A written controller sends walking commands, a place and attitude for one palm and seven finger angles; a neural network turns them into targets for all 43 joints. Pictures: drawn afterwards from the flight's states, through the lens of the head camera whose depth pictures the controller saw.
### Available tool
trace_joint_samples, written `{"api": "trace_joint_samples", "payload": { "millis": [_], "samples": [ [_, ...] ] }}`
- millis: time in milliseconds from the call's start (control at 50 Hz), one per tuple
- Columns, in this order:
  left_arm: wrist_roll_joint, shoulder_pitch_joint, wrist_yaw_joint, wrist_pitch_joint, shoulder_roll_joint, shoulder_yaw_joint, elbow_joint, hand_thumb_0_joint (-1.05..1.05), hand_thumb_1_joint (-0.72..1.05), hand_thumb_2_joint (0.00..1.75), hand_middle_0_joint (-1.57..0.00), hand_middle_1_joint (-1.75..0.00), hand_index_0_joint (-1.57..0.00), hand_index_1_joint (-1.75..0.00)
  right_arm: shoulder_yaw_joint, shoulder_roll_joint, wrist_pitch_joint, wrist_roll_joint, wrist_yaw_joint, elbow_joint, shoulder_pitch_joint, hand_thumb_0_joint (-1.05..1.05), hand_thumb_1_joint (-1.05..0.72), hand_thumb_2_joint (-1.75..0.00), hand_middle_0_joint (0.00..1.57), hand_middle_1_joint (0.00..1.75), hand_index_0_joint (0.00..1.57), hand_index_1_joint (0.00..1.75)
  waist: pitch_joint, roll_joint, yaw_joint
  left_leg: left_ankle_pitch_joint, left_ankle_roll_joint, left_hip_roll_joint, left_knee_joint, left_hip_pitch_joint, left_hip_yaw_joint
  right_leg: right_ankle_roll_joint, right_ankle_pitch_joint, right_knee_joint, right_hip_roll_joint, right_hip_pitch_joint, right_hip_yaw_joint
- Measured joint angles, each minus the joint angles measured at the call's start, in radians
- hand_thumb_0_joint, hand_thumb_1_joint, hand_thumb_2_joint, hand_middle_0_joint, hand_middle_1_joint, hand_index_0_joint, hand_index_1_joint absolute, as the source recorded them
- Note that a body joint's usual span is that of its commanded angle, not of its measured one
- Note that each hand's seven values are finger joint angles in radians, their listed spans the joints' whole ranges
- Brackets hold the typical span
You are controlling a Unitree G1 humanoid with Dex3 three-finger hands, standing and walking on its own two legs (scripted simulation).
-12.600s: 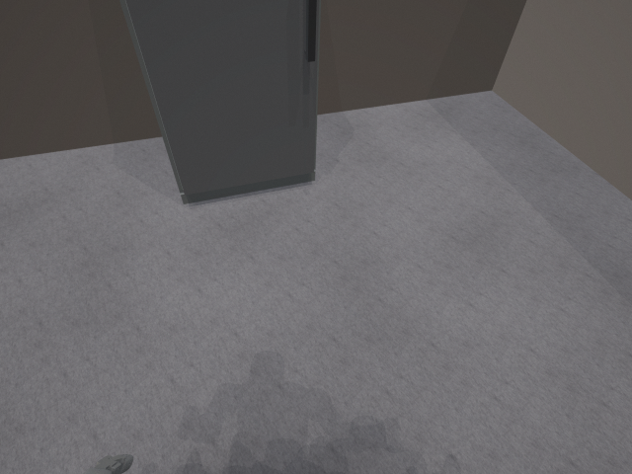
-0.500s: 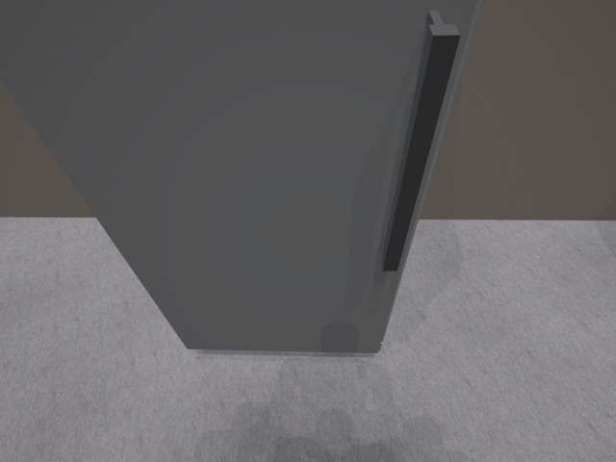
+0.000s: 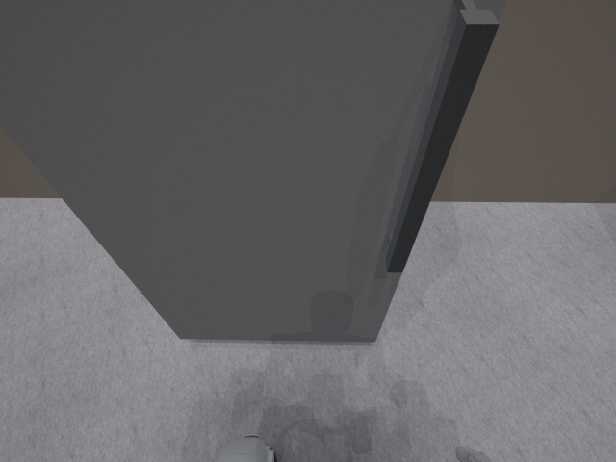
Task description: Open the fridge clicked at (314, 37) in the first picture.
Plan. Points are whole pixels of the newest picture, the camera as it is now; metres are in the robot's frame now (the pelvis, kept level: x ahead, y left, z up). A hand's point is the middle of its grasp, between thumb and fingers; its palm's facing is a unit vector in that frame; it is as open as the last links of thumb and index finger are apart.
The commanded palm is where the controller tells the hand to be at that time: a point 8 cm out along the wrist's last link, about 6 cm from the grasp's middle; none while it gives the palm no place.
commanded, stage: come to a stop and stand still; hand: right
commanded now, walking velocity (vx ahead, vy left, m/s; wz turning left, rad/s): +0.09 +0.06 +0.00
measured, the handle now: (418, 171) +0.46 -0.11 +0.11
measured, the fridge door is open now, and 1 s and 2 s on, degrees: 0 0 0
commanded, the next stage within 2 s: look again from close up in 1.24 s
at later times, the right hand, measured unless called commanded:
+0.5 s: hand out of the picture +0.00 -0.20 -0.14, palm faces -0.03 +0.96 -0.27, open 7.4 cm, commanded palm none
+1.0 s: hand out of the picture +0.04 -0.15 -0.14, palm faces -0.01 +0.97 -0.25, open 7.3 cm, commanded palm none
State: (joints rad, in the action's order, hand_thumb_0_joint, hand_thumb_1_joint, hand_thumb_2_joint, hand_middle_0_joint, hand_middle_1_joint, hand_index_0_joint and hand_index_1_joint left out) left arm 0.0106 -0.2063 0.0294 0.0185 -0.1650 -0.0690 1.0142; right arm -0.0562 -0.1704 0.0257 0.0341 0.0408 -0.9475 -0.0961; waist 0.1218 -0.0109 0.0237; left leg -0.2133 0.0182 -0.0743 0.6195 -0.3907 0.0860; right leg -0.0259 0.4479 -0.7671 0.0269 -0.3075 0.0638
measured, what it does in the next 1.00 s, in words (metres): stands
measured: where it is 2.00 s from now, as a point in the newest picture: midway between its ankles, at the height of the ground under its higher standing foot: outside the picture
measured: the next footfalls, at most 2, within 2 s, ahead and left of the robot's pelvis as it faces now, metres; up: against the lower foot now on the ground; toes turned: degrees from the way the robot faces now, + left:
none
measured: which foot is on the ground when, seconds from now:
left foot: down 0.00-1.00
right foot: down 0.00-1.00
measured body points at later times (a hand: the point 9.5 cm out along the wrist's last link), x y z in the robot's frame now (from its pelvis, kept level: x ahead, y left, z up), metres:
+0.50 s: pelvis +0.00 +0.00 +0.01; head +0.00 +0.03 +0.46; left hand +0.03 +0.23 -0.15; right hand +0.01 -0.25 -0.12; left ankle +0.02 +0.10 -0.72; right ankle -0.02 -0.10 -0.72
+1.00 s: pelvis +0.02 +0.03 +0.02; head +0.03 +0.06 +0.47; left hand -0.02 +0.24 -0.15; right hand +0.04 -0.20 -0.13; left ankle +0.02 +0.10 -0.72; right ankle -0.01 -0.10 -0.72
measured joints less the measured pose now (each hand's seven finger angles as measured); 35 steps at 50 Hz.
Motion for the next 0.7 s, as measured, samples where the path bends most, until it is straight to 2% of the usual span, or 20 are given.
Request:
{"api": "trace_joint_samples", "payload": {
  "millis": [20,40,100,140,200,220,260,360,520,640,700],
  "samples": [
    [0.001,-0.002,-0.002,-0.009,-0.006,0.001,-0.011,0.0,0.91,0.9,-0.2,-0.3,-0.2,-0.3,0.001,0.002,0.004,-0.003,-0.003,0.003,-0.003,0.0,-0.91,-0.89,0.2,0.3,0.2,0.3,-0.011,-0.002,0.0,-0.004,0.007,0.0,0.015,-0.012,-0.001,0.005,-0.052,0.087,0.003,0.025,-0.001],
    [0.0,0.001,-0.005,-0.012,-0.007,0.003,-0.016,0.0,0.91,0.9,-0.2,-0.3,-0.2,-0.3,0.007,-0.001,0.004,-0.01,0.003,-0.003,-0.005,0.0,-0.91,-0.89,0.2,0.3,0.2,0.3,-0.013,-0.017,-0.005,-0.009,0.013,-0.007,0.03,-0.015,-0.012,0.022,-0.067,0.095,-0.004,0.032,0.01],
    [0.008,-0.023,-0.009,-0.005,-0.017,0.015,-0.061,0.0,0.91,0.9,-0.2,-0.3,-0.2,-0.3,0.031,0.002,0.024,-0.014,0.001,-0.013,-0.056,0.0,-0.91,-0.89,0.2,0.3,0.2,0.3,-0.062,-0.022,-0.018,-0.085,-0.011,-0.004,0.06,-0.002,-0.045,0.065,-0.048,0.085,-0.012,0.058,0.045],
    [0.016,-0.041,-0.006,-0.008,-0.024,0.027,-0.091,0.0,0.91,0.9,-0.2,-0.3,-0.2,-0.3,0.04,0.006,0.031,-0.008,-0.012,-0.021,-0.095,0.0,-0.91,-0.89,0.21,0.3,0.2,0.3,-0.096,0.001,-0.021,-0.136,-0.026,0.012,0.097,0.011,-0.05,0.077,-0.05,0.11,-0.012,0.079,0.057],
    [0.019,-0.051,-0.005,-0.016,-0.022,0.047,-0.116,0.0,0.91,0.9,-0.2,-0.3,-0.2,-0.3,0.041,-0.003,0.02,-0.006,-0.027,-0.026,-0.144,0.0,-0.91,-0.89,0.21,0.3,0.2,0.3,-0.123,0.014,-0.029,-0.111,-0.039,0.033,0.051,0.061,-0.054,0.082,-0.067,0.148,-0.026,0.096,0.073],
    [0.019,-0.051,-0.004,-0.02,-0.018,0.053,-0.119,0.0,0.91,0.9,-0.2,-0.3,-0.2,-0.3,0.041,-0.009,0.014,-0.006,-0.029,-0.029,-0.156,0.0,-0.91,-0.89,0.21,0.3,0.2,0.3,-0.126,0.01,-0.033,-0.084,-0.042,0.036,0.02,0.078,-0.06,0.083,-0.072,0.156,-0.035,0.097,0.08],
    [0.018,-0.042,-0.002,-0.025,-0.02,0.059,-0.117,0.0,0.91,0.9,-0.2,-0.3,-0.2,-0.3,0.042,-0.006,0.01,-0.006,-0.031,-0.044,-0.17,0.0,-0.91,-0.89,0.2,0.3,0.2,0.3,-0.118,0.034,-0.039,-0.066,-0.027,0.04,0.002,0.085,-0.067,0.082,-0.081,0.172,-0.034,0.106,0.085],
    [0.013,-0.034,0.004,-0.023,-0.028,0.056,-0.104,-0.01,0.92,0.9,-0.21,-0.3,-0.2,-0.3,0.04,-0.007,0.013,-0.006,-0.034,-0.06,-0.211,0.0,-0.91,-0.89,0.2,0.3,0.2,0.3,-0.106,0.066,-0.04,-0.049,-0.019,0.044,-0.028,0.087,-0.071,0.077,-0.114,0.222,-0.033,0.117,0.09],
    [0.009,-0.063,-0.005,-0.014,-0.048,0.06,-0.035,0.0,0.92,0.9,-0.2,-0.3,-0.2,-0.3,0.057,0.011,-0.008,-0.014,-0.028,-0.1,-0.229,0.0,-0.91,-0.89,0.2,0.3,0.2,0.3,-0.1,0.08,-0.03,-0.029,-0.04,0.055,-0.077,0.102,-0.05,0.052,-0.151,0.281,-0.024,0.131,0.071],
    [0.007,-0.101,-0.009,-0.022,-0.031,0.072,0.028,0.0,0.91,0.9,-0.2,-0.3,-0.2,-0.3,0.072,0.036,-0.026,-0.019,-0.024,-0.129,-0.197,0.0,-0.91,-0.89,0.2,0.3,0.2,0.3,-0.093,0.068,-0.019,-0.017,-0.056,0.065,-0.116,0.126,-0.033,0.034,-0.175,0.328,-0.015,0.153,0.054],
    [0.007,-0.117,-0.009,-0.024,-0.017,0.079,0.056,0.0,0.91,0.9,-0.2,-0.3,-0.2,-0.3,0.07,0.03,-0.03,-0.021,-0.018,-0.143,-0.18,0.01,-0.93,-0.89,0.21,0.3,0.2,0.3,-0.089,0.061,-0.015,-0.015,-0.065,0.072,-0.129,0.136,-0.025,0.025,-0.181,0.341,-0.009,0.162,0.048]
  ]
}}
